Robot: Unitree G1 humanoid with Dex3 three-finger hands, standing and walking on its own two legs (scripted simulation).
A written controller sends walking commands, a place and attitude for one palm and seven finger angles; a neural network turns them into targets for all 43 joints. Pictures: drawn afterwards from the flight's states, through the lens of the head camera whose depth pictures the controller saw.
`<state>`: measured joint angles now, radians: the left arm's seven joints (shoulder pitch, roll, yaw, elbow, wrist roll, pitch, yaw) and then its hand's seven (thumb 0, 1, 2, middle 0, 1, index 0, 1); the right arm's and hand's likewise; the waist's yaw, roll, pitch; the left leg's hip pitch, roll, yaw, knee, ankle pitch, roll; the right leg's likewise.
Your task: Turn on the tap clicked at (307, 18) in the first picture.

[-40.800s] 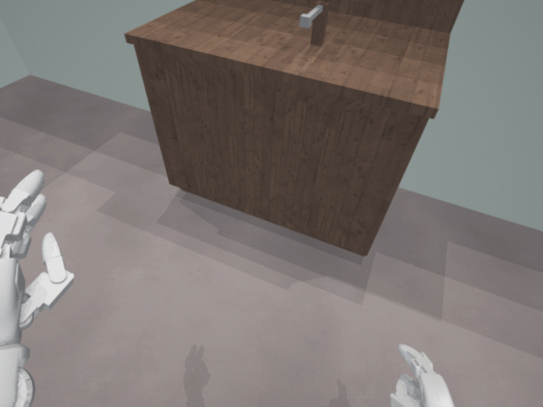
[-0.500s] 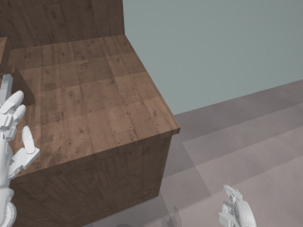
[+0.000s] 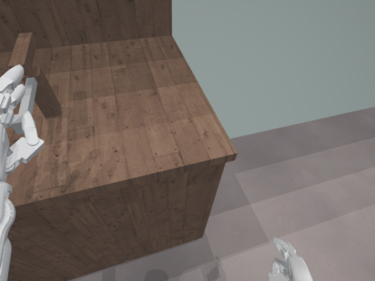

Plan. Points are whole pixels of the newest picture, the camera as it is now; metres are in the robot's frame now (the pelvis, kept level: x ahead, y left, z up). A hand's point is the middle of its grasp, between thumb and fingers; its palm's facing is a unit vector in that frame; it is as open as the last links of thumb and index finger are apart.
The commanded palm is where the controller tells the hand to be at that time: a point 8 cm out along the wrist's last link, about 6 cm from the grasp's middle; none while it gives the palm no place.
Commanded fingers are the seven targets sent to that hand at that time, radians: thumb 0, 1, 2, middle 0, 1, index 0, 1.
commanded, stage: turn the palm inward beside the body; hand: left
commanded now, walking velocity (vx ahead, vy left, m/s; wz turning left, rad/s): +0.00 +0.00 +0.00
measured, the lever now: (23, 123) +0.33 +0.36 +0.16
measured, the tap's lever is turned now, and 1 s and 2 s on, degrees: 0 0 0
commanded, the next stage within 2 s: none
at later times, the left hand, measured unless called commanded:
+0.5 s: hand (66, 184) +0.21 +0.21 +0.18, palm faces +0.51 -0.80 -0.31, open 7.4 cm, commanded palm +0.14 +0.24 +0.20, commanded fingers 0.00 0.90 0.90 -0.20 -0.30 -0.20 -0.30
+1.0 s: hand (81, 176) +0.21 +0.19 +0.19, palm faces +0.47 -0.86 -0.22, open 7.4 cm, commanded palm +0.15 +0.23 +0.21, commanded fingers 0.00 0.90 0.90 -0.20 -0.30 -0.20 -0.30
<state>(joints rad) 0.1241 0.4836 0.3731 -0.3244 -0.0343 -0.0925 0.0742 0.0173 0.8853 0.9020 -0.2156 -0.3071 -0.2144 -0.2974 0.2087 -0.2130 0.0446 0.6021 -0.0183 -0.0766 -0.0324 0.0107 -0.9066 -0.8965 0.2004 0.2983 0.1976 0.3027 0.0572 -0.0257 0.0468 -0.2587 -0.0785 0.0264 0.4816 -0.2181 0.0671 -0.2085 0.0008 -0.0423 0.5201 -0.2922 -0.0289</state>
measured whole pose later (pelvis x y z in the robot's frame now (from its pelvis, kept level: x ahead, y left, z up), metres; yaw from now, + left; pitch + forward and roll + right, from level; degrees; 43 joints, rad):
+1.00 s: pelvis +0.02 -0.05 -0.01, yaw +0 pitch -1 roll +1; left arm 0.38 0.32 0.33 -0.62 -0.21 0.23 0.15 0.02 0.89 0.90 -0.21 -0.31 -0.21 -0.30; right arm 0.15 -0.25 0.03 0.67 0.04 -0.13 -0.09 0.01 -0.91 -0.90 0.20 0.30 0.20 0.30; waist 0.08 0.03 -0.06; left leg -0.26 -0.04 -0.02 0.59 -0.30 0.01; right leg -0.20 0.06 -0.07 0.60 -0.38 -0.09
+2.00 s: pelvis -0.01 -0.05 +0.00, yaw +1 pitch -6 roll +1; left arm 0.27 0.27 0.32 -0.73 -0.28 0.59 0.25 0.02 0.90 0.90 -0.20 -0.31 -0.20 -0.30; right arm 0.05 -0.24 0.09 0.71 0.06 -0.09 -0.10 0.01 -0.91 -0.90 0.20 0.30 0.20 0.30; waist 0.11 0.07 -0.04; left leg -0.17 -0.04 -0.04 0.52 -0.24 0.01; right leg -0.09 0.06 -0.09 0.51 -0.31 -0.09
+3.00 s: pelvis +0.00 -0.06 +0.00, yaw +1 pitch -3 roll +1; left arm 0.15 0.38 0.53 -0.28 -0.30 0.36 0.11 0.02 0.90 0.90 -0.20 -0.28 -0.19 -0.27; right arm 0.15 -0.27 0.04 0.74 0.08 -0.18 -0.15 0.01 -0.91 -0.90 0.20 0.30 0.20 0.30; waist 0.08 0.06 -0.04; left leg -0.22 -0.03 -0.04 0.53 -0.25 0.00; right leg -0.14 0.07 -0.09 0.51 -0.33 -0.10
